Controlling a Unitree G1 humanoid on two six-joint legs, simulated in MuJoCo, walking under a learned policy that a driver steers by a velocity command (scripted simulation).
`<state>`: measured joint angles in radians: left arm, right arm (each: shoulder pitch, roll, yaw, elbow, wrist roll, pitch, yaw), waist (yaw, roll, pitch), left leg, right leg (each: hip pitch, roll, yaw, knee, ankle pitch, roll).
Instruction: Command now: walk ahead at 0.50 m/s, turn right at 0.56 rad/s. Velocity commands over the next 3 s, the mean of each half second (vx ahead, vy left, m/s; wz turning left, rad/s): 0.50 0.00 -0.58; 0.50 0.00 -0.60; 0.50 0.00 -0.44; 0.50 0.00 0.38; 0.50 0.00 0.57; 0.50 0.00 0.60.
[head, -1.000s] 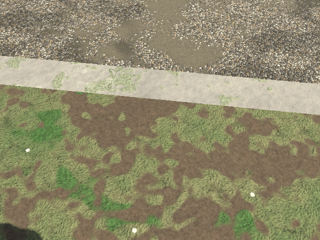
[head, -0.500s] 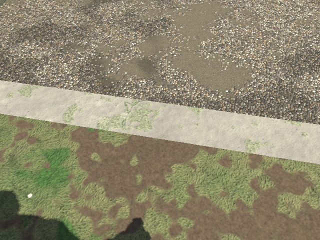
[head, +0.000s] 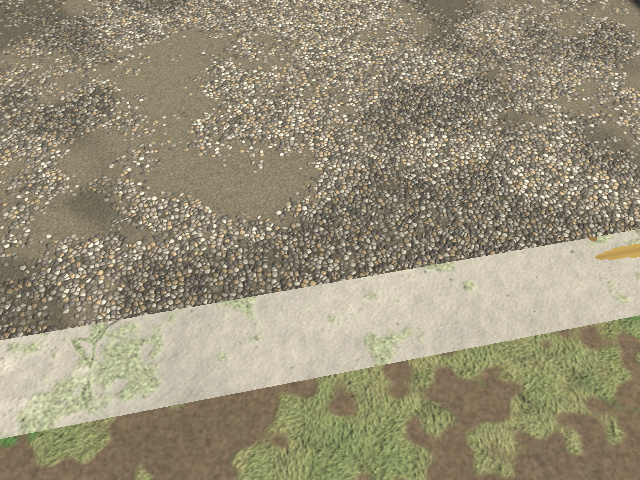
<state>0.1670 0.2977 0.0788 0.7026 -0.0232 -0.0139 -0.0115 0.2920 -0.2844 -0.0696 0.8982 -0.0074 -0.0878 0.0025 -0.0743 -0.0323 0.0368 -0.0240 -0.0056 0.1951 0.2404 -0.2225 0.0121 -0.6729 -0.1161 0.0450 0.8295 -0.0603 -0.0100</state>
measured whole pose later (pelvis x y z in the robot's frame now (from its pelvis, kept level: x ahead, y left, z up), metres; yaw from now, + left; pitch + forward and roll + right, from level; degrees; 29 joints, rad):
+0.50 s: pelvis +0.27 -0.08 +0.00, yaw -18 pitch +1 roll +1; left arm 0.37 0.26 0.07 0.74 -0.02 -0.03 0.02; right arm 0.01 -0.29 -0.06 0.74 -0.01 -0.10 0.01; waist 0.07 0.04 0.05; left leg -0.66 0.07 -0.09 0.68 0.04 -0.05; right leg -0.13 0.11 0.12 0.36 -0.24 -0.09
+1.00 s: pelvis +0.51 -0.14 +0.00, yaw -36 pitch +0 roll +3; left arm 0.22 0.30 0.07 0.68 -0.03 0.03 0.02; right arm 0.31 -0.24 -0.08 0.80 -0.01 -0.06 0.00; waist -0.05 -0.04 0.05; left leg -0.11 0.00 0.17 0.34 -0.23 0.01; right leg -0.68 -0.10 0.10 0.98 -0.16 0.01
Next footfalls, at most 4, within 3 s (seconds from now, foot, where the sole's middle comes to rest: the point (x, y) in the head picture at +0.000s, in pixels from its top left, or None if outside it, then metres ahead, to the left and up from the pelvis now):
0.18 right None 0.25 -0.15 -0.78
0.66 left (340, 427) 0.59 -0.05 -0.78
1.18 right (506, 412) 0.59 -0.41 -0.78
1.68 left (497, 302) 0.88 -0.47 -0.78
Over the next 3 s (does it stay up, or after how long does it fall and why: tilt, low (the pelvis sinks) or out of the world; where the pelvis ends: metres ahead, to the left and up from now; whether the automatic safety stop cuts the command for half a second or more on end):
stays up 0.83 -0.59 -0.02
